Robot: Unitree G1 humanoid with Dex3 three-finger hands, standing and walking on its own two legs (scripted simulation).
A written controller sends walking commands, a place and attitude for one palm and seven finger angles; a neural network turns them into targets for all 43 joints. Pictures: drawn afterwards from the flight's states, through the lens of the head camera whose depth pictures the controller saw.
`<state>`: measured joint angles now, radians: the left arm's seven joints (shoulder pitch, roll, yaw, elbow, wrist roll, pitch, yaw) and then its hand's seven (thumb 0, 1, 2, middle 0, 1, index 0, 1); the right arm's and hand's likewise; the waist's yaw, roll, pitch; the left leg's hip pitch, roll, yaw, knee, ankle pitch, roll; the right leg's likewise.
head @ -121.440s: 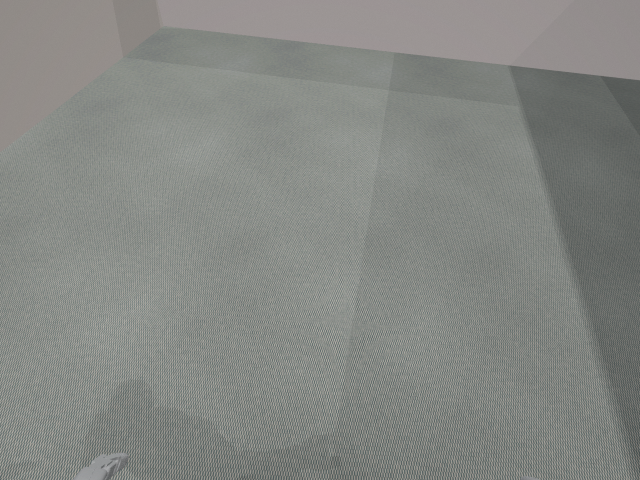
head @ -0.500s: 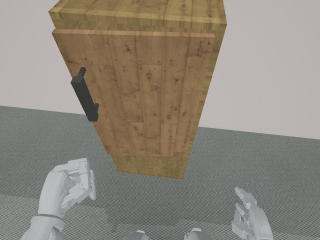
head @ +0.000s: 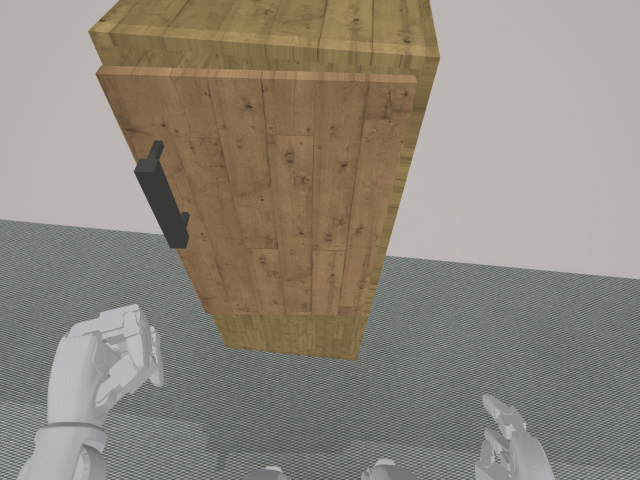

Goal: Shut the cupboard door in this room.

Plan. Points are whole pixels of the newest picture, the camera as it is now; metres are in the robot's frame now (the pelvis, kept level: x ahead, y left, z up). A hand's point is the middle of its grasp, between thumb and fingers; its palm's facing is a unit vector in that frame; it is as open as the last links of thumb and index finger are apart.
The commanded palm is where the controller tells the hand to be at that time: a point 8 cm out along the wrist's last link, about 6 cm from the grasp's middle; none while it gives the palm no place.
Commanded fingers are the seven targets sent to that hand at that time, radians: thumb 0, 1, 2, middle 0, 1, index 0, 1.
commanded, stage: raise the hand and make a fist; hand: left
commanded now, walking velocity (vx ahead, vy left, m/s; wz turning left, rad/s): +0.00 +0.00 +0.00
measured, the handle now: (168, 197) +0.47 +0.25 +0.06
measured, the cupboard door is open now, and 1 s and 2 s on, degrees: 5 5 2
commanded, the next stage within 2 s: bring the fist close to the handle in 0.02 s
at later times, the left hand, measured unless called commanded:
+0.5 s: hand (176, 322) +0.28 +0.19 +0.06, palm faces -0.01 -1.00 -0.03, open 3.1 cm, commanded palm +0.26 +0.25 +0.07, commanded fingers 0.00 0.90 0.90 -1.30 -1.50 -1.30 -1.50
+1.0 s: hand (178, 254) +0.36 +0.21 +0.08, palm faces +0.07 -1.00 -0.04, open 3.1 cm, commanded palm +0.33 +0.26 +0.07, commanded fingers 0.00 0.90 0.90 -1.30 -1.50 -1.30 -1.50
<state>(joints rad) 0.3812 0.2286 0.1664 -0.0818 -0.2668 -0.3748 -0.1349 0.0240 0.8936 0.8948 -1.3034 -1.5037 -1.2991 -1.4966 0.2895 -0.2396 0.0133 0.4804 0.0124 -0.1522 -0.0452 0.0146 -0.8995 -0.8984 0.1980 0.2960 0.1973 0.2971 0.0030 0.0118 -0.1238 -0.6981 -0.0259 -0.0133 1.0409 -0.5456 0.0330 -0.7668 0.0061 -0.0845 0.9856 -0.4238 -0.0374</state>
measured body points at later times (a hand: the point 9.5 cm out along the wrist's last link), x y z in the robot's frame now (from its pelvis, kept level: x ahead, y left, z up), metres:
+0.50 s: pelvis -0.01 +0.00 +0.00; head +0.05 +0.00 +0.45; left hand +0.27 +0.24 +0.06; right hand +0.16 -0.24 -0.08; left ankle -0.02 +0.10 -0.67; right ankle +0.04 -0.10 -0.67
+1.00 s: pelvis +0.00 +0.00 +0.00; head +0.07 +0.00 +0.45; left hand +0.35 +0.26 +0.08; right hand +0.13 -0.25 -0.09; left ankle -0.02 +0.10 -0.67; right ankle +0.04 -0.10 -0.67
